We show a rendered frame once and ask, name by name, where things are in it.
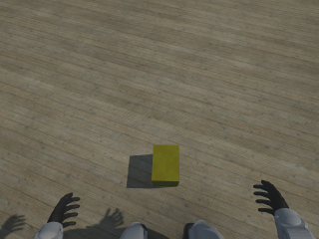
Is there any carton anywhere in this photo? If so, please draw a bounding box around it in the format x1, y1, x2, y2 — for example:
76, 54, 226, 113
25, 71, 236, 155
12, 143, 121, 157
152, 144, 179, 187

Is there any robot left forearm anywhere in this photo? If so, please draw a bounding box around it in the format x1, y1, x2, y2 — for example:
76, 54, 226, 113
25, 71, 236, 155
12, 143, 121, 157
32, 221, 64, 239

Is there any left robot thigh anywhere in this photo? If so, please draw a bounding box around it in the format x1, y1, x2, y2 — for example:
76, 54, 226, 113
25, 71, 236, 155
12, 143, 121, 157
120, 225, 148, 239

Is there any robot thigh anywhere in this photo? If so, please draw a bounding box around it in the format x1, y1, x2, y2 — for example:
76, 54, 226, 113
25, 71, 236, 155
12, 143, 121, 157
188, 223, 224, 239
120, 225, 148, 239

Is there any right robot hand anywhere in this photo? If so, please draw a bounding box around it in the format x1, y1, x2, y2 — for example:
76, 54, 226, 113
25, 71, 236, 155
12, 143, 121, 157
253, 179, 289, 216

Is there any left robot hand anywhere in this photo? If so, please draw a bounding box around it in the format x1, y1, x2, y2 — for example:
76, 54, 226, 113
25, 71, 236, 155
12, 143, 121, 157
47, 192, 81, 228

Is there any right robot thigh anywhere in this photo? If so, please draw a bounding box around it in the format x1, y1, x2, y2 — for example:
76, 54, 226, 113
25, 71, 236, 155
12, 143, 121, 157
188, 223, 224, 239

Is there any robot right forearm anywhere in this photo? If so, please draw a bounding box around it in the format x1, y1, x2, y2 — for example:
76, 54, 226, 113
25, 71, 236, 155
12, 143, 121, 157
274, 208, 316, 239

